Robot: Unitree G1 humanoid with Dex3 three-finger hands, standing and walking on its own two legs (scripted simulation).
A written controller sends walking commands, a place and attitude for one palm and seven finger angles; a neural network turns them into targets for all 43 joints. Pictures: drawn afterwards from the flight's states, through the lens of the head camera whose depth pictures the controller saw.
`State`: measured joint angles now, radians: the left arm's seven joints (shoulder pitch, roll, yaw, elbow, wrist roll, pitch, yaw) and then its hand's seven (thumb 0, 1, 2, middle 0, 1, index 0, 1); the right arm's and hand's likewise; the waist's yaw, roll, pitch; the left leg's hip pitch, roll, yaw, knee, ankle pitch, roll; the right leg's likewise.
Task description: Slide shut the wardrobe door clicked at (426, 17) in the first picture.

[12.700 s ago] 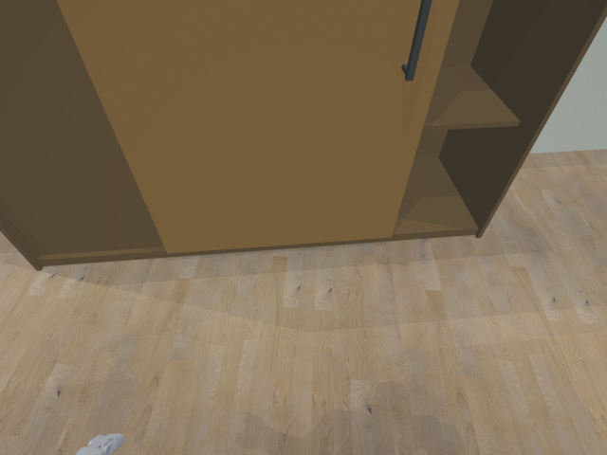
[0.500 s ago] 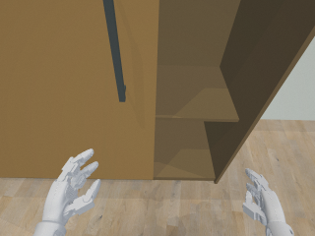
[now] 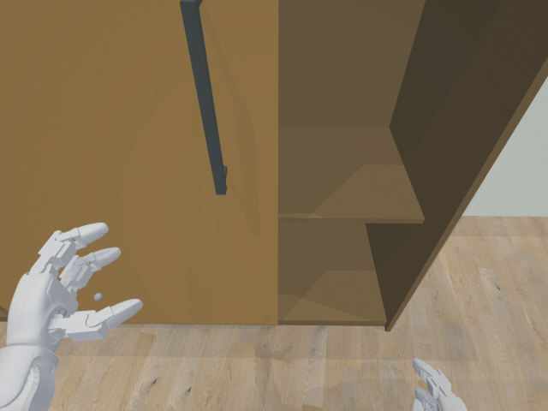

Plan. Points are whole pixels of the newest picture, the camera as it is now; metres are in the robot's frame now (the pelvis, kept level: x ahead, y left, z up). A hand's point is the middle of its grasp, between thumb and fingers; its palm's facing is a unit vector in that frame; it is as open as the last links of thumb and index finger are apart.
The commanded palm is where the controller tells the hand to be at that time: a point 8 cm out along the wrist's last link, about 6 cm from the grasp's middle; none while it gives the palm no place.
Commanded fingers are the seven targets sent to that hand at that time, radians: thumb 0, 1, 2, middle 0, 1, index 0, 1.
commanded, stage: raise the hand with hooked fingers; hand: left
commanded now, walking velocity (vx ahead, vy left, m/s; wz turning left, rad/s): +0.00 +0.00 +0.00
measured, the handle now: (211, 110) +0.51 +0.13 +0.20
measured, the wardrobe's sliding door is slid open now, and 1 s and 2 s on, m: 0.40 0.40 0.40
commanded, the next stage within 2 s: move the hooked fingers beside the handle in 1.18 s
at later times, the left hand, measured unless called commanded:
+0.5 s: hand (39, 240) +0.26 +0.28 +0.18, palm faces +0.10 -0.99 -0.08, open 13.9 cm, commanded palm +0.23 +0.33 +0.19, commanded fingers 0.00 -0.50 0.30 -0.30 -1.20 -0.30 -1.20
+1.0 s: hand (33, 211) +0.27 +0.28 +0.21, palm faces +0.12 -0.99 -0.06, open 14.0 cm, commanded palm +0.24 +0.33 +0.21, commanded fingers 0.00 -0.50 0.30 -0.30 -1.20 -0.30 -1.20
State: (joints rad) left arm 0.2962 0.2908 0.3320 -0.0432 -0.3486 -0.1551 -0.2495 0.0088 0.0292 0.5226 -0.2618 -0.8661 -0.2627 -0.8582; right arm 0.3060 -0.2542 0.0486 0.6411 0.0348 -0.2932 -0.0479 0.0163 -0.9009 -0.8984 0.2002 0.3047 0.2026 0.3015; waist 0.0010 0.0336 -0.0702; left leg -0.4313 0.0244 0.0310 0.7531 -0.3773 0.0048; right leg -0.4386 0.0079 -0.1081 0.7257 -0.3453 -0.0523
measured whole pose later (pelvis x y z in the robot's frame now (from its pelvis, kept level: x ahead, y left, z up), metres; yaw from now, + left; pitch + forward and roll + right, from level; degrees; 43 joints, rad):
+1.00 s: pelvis +0.01 +0.01 +0.03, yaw +0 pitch -4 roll +0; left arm -0.09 0.43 0.48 0.08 -0.33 0.15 -0.40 -0.01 -0.50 0.30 -0.30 -1.20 -0.30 -1.20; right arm 0.22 -0.29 0.08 0.66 0.07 -0.25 -0.08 0.02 -0.90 -0.90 0.20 0.30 0.20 0.30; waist 0.05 0.05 -0.02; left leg -0.15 0.01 0.03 0.47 -0.26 0.01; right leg -0.15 0.01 -0.10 0.44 -0.23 -0.04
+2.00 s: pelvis +0.01 +0.01 +0.03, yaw +0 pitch -2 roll +0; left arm -0.33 0.38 0.37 0.31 -0.27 0.11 -0.30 -0.01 -0.50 0.30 -0.30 -1.20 -0.30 -1.20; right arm 0.23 -0.28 0.07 0.69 0.08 -0.25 -0.09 0.02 -0.90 -0.90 0.20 0.30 0.20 0.30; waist 0.02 0.05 -0.02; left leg -0.18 0.00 0.05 0.46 -0.26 0.01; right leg -0.20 0.01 -0.09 0.45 -0.23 -0.04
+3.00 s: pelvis +0.02 +0.01 +0.03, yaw -2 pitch +2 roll +0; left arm -0.69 0.36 0.30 0.74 -0.16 0.00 -0.15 -0.01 -0.50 0.30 -0.30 -1.20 -0.30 -1.20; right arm 0.32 -0.28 0.04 0.73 0.06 -0.15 -0.06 0.01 -0.90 -0.90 0.20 0.30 0.20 0.30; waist -0.04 0.04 -0.03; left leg -0.23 0.02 0.07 0.45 -0.26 0.01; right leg -0.26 0.02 -0.06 0.44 -0.22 -0.04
